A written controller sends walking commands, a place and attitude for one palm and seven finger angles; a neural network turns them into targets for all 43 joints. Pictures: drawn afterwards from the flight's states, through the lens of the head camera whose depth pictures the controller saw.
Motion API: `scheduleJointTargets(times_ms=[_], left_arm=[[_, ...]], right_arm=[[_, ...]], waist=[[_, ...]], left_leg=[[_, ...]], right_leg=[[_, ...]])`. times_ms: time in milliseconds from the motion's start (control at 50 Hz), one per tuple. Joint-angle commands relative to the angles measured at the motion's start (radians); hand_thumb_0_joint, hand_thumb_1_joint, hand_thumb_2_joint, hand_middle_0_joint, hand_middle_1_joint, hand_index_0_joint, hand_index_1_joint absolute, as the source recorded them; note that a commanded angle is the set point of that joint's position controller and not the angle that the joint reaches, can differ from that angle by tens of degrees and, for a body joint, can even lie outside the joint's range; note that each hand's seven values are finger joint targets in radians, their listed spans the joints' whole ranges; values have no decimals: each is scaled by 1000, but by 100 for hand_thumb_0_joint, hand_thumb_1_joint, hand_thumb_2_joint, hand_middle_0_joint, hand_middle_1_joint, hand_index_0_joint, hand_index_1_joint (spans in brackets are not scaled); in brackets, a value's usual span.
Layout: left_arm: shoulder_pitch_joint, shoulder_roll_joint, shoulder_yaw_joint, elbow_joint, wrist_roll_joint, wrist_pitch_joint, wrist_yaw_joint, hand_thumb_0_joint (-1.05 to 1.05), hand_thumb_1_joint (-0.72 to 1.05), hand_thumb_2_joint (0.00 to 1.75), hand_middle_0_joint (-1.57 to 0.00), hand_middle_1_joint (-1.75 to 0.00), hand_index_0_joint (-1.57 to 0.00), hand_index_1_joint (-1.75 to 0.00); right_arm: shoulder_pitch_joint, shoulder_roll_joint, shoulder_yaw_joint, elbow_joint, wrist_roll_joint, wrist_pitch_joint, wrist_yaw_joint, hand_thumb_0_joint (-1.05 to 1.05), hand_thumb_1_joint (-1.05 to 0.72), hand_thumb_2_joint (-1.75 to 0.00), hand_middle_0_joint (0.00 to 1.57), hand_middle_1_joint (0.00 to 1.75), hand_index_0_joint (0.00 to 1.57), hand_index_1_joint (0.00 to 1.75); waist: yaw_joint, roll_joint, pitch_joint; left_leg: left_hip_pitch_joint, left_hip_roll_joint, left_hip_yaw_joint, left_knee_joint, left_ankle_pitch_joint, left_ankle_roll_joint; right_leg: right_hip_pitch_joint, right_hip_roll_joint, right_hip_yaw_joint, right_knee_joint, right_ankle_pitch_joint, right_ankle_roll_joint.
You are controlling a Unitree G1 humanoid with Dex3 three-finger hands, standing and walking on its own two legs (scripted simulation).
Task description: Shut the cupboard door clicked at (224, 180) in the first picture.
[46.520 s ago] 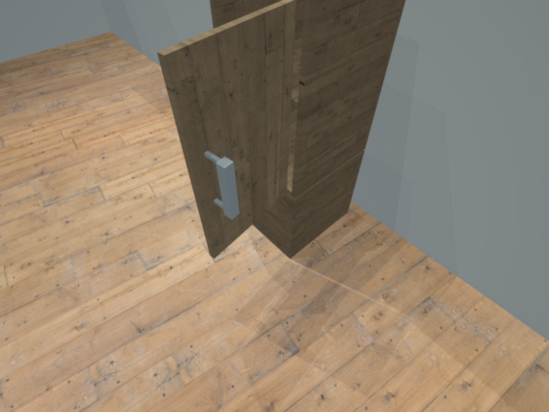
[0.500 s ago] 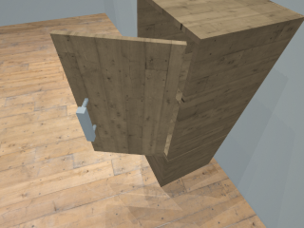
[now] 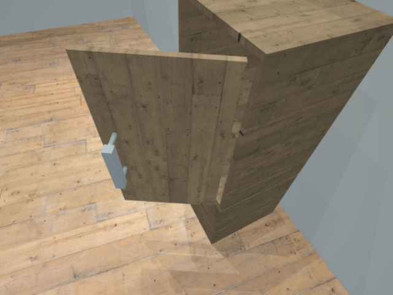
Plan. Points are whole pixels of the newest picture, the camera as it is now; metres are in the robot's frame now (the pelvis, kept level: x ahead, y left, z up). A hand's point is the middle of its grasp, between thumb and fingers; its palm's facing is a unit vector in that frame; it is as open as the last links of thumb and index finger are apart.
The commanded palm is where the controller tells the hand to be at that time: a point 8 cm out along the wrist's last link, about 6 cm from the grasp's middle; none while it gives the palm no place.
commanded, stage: come to a stop and stand still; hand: left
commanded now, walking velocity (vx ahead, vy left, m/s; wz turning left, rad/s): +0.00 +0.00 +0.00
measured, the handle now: (117, 161) +0.44 +0.24 -0.06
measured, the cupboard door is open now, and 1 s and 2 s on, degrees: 60 60 60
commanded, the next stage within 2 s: look again from close up in 0.08 s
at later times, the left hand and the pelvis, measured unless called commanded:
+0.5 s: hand out of the picture +0.00 +0.21 -0.19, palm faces +0.03 -0.97 -0.23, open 7.4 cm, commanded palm none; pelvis -0.03 +0.02 -0.01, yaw +1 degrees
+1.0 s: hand out of the picture -0.10 +0.23 -0.18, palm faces +0.02 -0.98 -0.20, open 7.4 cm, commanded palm none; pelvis -0.07 +0.04 +0.00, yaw +0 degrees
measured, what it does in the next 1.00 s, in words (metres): shifts its weight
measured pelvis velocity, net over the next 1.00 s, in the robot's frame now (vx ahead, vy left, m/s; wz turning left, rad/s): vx -0.07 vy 0.04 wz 0.01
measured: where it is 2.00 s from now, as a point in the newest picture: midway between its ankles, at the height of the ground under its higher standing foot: outside the picture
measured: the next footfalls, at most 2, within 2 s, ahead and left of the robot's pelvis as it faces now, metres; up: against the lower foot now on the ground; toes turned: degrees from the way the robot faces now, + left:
right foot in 1.48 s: +0.08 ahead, -0.09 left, +0.00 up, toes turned +0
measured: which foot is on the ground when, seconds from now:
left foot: down 0.00-1.00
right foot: down 0.00-1.00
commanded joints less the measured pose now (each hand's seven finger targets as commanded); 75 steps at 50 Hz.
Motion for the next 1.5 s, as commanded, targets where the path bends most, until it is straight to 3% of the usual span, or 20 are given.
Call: scheduleJointTargets(times_ms=[0,140,160,220,320,420,600,940,980,1040,1080,1120,1160,1180,1200,1260,1380,1420,1460,1480], left_arm=[[92,82,12,-11,4,-10,7,0,90,90,-20,-30,-20,-30],[99,81,12,-7,4,-11,9,0,90,90,-20,-30,-20,-30],[81,242,-2,-93,6,-30,13,0,90,90,-20,-30,-20,-30],[130,129,14,-94,9,-34,25,0,90,90,-20,-30,-20,-30],[122,134,20,-128,15,-23,28,0,90,90,-20,-30,-20,-30],[102,151,16,-159,15,-13,26,0,90,90,-20,-30,-20,-30],[88,150,6,-177,18,1,18,0,90,90,-20,-30,-20,-30],[284,70,13,-84,26,21,-2,0,90,90,-20,-30,-20,-30],[313,77,20,-69,25,17,-5,0,90,90,-20,-30,-20,-30],[250,159,55,-78,14,3,7,0,90,90,-20,-30,-20,-30],[123,162,61,-116,11,-13,14,0,90,90,-20,-30,-20,-30],[82,123,45,-127,17,-5,4,0,90,90,-20,-30,-20,-30],[111,36,28,-153,19,-3,-9,0,90,90,-20,-30,-20,-30],[60,48,33,-179,22,-4,-13,0,90,90,-20,-30,-20,-30],[74,46,38,-169,22,-8,-23,0,90,90,-20,-30,-20,-30],[102,26,37,-133,20,-4,-31,0,90,90,-20,-30,-20,-30],[90,-21,22,-136,5,-13,-18,0,90,90,-20,-30,-20,-30],[170,33,28,-100,5,-24,-1,0,90,90,-20,-30,-20,-30],[125,127,29,-110,3,-31,12,0,90,90,-20,-30,-20,-30],[81,142,32,-129,5,-23,12,0,90,90,-20,-30,-20,-30]], right_arm=[[53,-107,-19,-27,5,-15,-3,0,-90,-90,20,30,20,30],[59,-108,-20,-26,5,-17,-5,0,-90,-90,20,30,20,30],[18,-202,-25,-137,1,-34,11,0,-90,-90,20,30,20,30],[51,-169,-56,-140,-4,-43,-4,0,-90,-90,20,30,20,30],[25,-141,-54,-189,-3,-15,5,0,-90,-90,20,30,20,30],[-17,-162,-52,-202,-2,-5,12,0,-90,-90,20,30,20,30],[-46,-178,-45,-219,-1,7,29,0,-90,-90,20,30,20,30],[-9,-214,-64,-170,-7,33,27,0,-90,-90,20,30,20,30],[-8,-191,-63,-166,-4,38,27,0,-90,-90,20,30,20,30],[16,-102,-56,-176,-5,42,30,0,-90,-90,20,30,20,30],[80,-98,-63,-162,-5,29,35,0,-90,-90,20,30,20,30],[203,-79,-46,-121,3,-4,38,0,-90,-90,20,30,20,30],[328,-203,-75,-89,-13,-27,13,0,-90,-90,20,30,20,30],[307,-227,-75,-98,-16,-23,0,0,-90,-90,20,30,20,30],[230,-208,-68,-120,-19,-25,5,0,-90,-90,20,30,20,30],[129,-155,-45,-138,-12,-45,5,0,-90,-90,20,30,20,30],[138,-134,-35,-105,-12,-40,-9,0,-90,-90,20,30,20,30],[148,-90,-30,-92,2,-31,-4,0,-90,-90,20,30,20,30],[203,-39,-25,-88,11,-5,3,0,-90,-90,20,30,20,30],[222,-32,-32,-83,9,2,4,0,-90,-90,20,30,20,30]], waist=[[10,30,1],[9,41,-12],[-1,151,20],[5,142,-158],[-6,-108,-67],[-3,69,-10],[-3,43,59],[36,123,65],[42,51,83],[5,-235,85],[-63,-175,40],[-95,1,58],[-98,399,95],[-89,282,149],[-50,148,107],[0,142,111],[11,82,-20],[39,1,-65],[-10,-144,-48],[-29,-39,-16]], left_leg=[[36,84,-65,-47,300,15],[51,82,-67,-41,332,18],[70,47,-105,-17,476,36],[76,90,-107,128,591,56],[-91,43,-56,153,207,36],[-63,59,-69,113,259,39],[-126,55,-97,-2,-75,43],[-248,109,-174,-214,-501,62],[-275,52,-109,-113,-453,45],[-244,-43,25,367,-191,16],[-147,14,-40,439,-178,32],[30,-1,-11,57,-182,38],[141,288,-489,-249,-367,120],[66,351,-521,-280,-307,196],[-3,340,-475,-279,-336,216],[-119,281,-324,-291,-171,203],[-46,200,-106,-56,369,157],[-147,110,-51,69,142,68],[-180,22,4,125,-200,13],[-127,18,-9,120,-171,18]], right_leg=[[-58,-78,37,-48,295,-23],[-51,-78,35,-45,308,-23],[-92,-49,37,18,349,-48],[-83,-72,35,96,395,-57],[-75,-113,61,99,571,-55],[-158,-74,54,91,308,-38],[-216,-55,64,13,-16,-27],[-126,25,-74,105,-156,-27],[-126,-5,-8,18,-222,-46],[-273,-253,359,-259,-501,-169],[-338,-270,320,-219,-346,-180],[-394,-127,117,57,-267,-107],[-655,38,-57,532,-262,-27],[-681,-24,37,643,-204,-39],[-628,-65,54,686,-135,-47],[-521,-96,41,656,-7,-22],[-194,-18,-51,162,108,-2],[20,-82,51,16,348,-9],[-33,-299,219,-27,554,-131],[-124,-302,181,-3,555,-151]])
